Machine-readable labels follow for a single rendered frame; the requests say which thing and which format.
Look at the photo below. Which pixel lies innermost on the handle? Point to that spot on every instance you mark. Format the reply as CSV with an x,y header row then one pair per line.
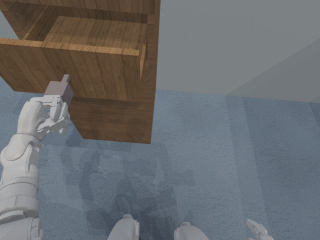
x,y
61,88

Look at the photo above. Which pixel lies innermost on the drawer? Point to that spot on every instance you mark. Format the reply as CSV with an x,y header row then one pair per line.
x,y
104,52

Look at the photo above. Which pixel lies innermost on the robot left forearm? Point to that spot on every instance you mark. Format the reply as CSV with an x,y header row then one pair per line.
x,y
19,184

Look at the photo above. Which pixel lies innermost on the cabinet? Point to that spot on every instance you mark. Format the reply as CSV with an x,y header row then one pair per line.
x,y
98,118

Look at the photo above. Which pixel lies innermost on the left robot hand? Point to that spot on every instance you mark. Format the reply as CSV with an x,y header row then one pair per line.
x,y
34,120

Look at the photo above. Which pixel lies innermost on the robot shin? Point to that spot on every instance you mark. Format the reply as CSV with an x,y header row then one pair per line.
x,y
127,216
185,224

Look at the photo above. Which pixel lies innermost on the right robot hand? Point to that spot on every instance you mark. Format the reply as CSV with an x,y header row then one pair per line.
x,y
258,229

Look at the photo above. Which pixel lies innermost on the robot left upper arm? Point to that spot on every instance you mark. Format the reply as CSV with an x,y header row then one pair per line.
x,y
24,229

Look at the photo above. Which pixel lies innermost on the right robot shin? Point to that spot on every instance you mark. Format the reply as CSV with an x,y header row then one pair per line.
x,y
185,224

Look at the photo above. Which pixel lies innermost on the left robot shin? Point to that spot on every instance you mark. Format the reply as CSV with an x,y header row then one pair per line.
x,y
127,216

